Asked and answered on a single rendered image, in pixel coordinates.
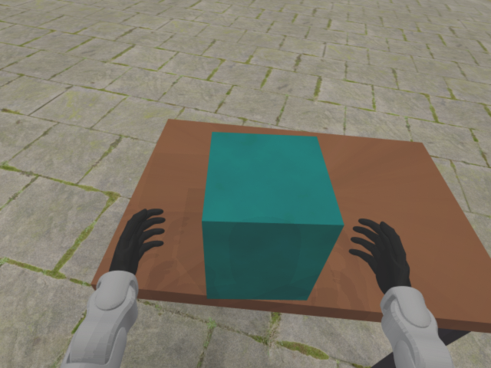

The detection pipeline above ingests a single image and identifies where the right robot forearm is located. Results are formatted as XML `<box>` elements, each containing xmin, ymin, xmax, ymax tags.
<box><xmin>380</xmin><ymin>286</ymin><xmax>455</xmax><ymax>368</ymax></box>

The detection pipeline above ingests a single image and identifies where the carton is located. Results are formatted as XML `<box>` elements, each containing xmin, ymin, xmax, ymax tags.
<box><xmin>202</xmin><ymin>132</ymin><xmax>344</xmax><ymax>301</ymax></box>

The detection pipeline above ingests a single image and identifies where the table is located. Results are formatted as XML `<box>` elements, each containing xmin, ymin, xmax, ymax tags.
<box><xmin>91</xmin><ymin>119</ymin><xmax>491</xmax><ymax>368</ymax></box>

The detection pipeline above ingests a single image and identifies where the left robot hand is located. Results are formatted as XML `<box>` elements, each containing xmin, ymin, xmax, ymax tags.
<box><xmin>109</xmin><ymin>209</ymin><xmax>166</xmax><ymax>275</ymax></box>

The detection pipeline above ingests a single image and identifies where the left robot forearm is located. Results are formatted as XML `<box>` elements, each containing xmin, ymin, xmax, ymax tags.
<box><xmin>60</xmin><ymin>271</ymin><xmax>139</xmax><ymax>368</ymax></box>

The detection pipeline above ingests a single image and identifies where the right robot hand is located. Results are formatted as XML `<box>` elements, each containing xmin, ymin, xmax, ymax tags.
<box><xmin>349</xmin><ymin>218</ymin><xmax>411</xmax><ymax>294</ymax></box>

